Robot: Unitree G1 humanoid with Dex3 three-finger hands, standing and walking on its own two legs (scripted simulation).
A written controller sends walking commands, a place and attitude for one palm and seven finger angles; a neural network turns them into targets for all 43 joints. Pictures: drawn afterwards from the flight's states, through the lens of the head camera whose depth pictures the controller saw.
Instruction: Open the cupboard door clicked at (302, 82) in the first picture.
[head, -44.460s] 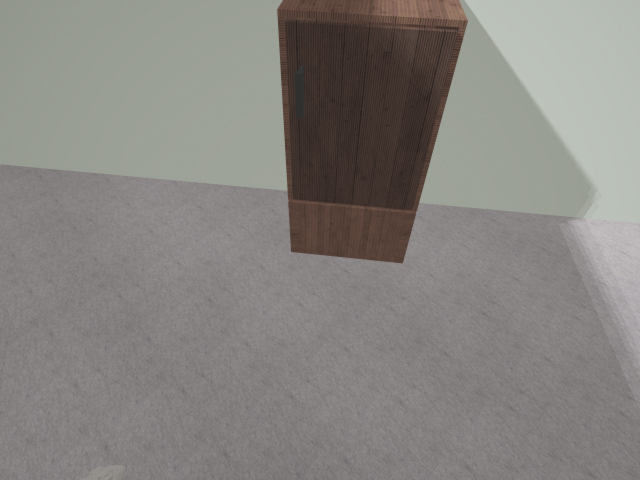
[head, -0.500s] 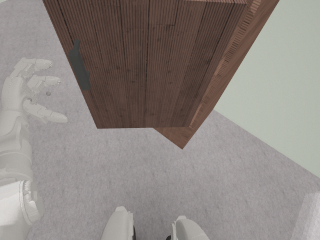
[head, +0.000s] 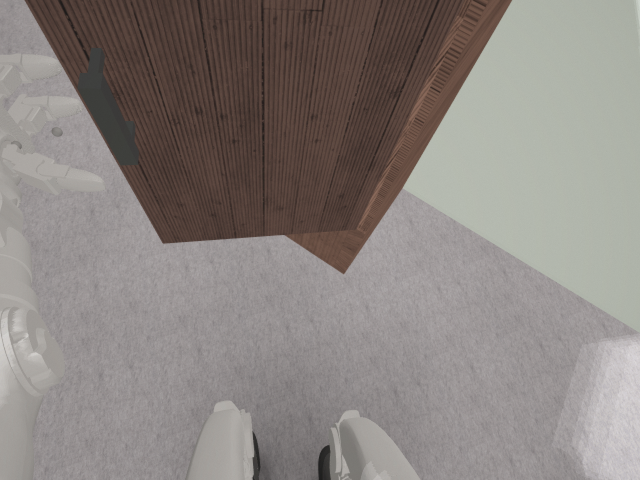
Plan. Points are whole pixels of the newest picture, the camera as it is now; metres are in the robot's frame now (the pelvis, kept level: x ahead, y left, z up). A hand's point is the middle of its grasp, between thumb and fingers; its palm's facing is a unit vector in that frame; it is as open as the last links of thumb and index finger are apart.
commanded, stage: move the hooked fingers beside the handle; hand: left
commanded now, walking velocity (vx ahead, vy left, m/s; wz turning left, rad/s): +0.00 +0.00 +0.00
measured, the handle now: (114, 110) +0.54 +0.22 +0.07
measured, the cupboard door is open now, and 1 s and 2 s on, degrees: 42 42 41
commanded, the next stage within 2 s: slide the fingers in behind the handle in 0.68 s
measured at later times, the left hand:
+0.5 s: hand (56, 139) +0.49 +0.27 +0.07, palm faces +0.08 -1.00 -0.01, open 14.0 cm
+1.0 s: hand (64, 142) +0.49 +0.26 +0.07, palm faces +0.07 -1.00 +0.01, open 14.0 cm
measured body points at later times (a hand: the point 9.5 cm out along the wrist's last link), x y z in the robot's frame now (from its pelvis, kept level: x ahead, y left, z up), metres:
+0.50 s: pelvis +0.01 +0.00 +0.00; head +0.14 +0.04 +0.43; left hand +0.48 +0.32 +0.07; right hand +0.03 -0.27 -0.10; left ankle +0.05 +0.09 -0.64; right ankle -0.01 -0.12 -0.64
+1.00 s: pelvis +0.00 +0.00 +0.00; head +0.14 +0.04 +0.43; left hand +0.48 +0.31 +0.07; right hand +0.02 -0.27 -0.10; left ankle +0.05 +0.09 -0.64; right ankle -0.01 -0.12 -0.64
